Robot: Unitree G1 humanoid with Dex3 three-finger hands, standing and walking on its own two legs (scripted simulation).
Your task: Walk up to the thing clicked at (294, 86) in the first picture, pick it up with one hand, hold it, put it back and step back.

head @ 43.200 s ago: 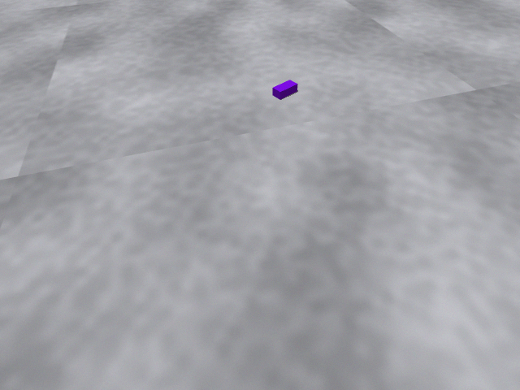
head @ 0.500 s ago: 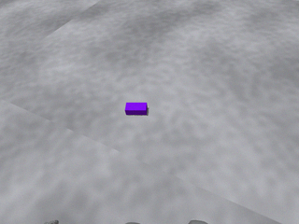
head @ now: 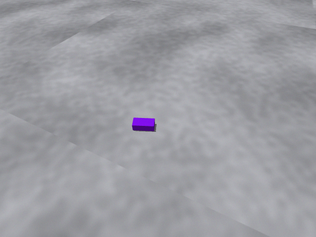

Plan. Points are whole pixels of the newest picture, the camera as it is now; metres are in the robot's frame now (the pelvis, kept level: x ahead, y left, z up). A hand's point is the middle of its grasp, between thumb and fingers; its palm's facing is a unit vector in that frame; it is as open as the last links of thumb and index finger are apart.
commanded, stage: step back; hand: left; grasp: from above
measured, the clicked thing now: (143, 124) +1.08 +0.19 -0.73
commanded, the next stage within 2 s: stand in 0.46 s
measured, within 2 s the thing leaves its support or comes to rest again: neither
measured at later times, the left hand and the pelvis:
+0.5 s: hand (82, 236) +0.16 +0.24 -0.13, palm faces -0.04 -0.93 -0.36, open 7.4 cm; pelvis +0.04 -0.01 +0.01, yaw -2 degrees
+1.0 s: hand out of the picture +0.10 +0.23 -0.13, palm faces -0.04 -0.94 -0.34, open 7.4 cm; pelvis +0.01 -0.02 +0.02, yaw -2 degrees
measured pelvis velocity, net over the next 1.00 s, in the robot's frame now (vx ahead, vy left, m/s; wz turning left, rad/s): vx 0.01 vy -0.02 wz -0.03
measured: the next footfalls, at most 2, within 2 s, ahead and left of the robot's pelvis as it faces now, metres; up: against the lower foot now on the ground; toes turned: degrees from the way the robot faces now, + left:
none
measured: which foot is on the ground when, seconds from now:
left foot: down 0.00-1.00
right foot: down 0.00-1.00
